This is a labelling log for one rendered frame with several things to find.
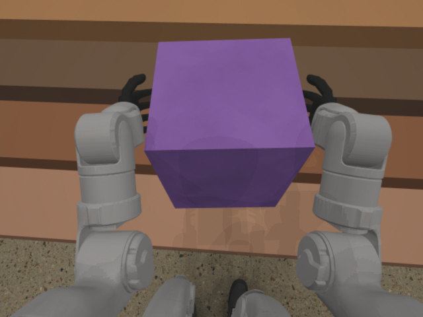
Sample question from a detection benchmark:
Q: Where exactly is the robot right forearm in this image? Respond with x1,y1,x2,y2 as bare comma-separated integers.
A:
311,102,392,276

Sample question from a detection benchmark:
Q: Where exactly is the right robot shin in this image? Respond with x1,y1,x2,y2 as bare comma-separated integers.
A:
231,289,264,317

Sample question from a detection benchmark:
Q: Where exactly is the left robot upper arm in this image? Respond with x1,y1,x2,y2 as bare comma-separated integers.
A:
9,230,155,317

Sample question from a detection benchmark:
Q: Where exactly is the robot left forearm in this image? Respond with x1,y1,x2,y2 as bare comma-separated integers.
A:
74,102,145,274

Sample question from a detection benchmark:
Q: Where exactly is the robot right hand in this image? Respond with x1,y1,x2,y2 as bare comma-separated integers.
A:
302,75,336,126

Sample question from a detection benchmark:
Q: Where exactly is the robot left thigh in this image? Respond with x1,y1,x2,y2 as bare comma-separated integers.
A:
142,278,195,317

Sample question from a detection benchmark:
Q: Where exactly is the carton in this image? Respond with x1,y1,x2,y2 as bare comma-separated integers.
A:
144,38,315,209

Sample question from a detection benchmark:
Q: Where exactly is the robot left hand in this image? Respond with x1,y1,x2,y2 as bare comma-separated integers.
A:
118,74,152,133

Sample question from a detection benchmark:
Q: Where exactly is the right robot upper arm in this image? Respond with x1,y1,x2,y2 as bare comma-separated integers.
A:
296,230,423,317

